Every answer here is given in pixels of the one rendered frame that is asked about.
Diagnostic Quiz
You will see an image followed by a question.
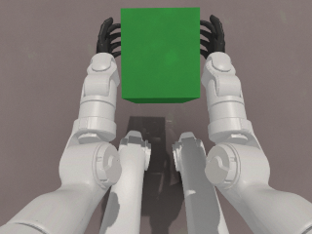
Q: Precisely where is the robot right upper arm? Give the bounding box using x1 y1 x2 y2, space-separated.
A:
205 142 312 234

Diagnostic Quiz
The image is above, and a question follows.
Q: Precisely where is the robot right forearm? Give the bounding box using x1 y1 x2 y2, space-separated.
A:
201 52 264 153

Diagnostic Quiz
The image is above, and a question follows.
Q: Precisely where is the carton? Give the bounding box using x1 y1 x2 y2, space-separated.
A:
120 7 201 103

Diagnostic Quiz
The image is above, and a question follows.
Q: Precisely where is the robot left upper arm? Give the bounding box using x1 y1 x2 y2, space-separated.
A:
0 141 123 234

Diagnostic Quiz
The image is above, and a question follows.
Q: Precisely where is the robot right hand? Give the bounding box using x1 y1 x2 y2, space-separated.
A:
200 15 225 59

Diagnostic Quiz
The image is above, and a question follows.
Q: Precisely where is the robot shin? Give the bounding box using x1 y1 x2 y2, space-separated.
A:
178 132 207 157
118 130 143 154

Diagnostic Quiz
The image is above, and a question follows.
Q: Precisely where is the left robot shin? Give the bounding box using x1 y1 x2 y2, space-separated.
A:
118 130 143 154

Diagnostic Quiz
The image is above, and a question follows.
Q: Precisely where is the robot left hand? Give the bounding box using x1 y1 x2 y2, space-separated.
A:
96 18 121 58

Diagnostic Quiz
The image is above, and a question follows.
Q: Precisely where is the right robot shin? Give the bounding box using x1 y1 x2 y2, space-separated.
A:
178 132 207 157

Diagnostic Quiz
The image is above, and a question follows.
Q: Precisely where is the robot left forearm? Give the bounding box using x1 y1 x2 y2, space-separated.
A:
58 53 120 173

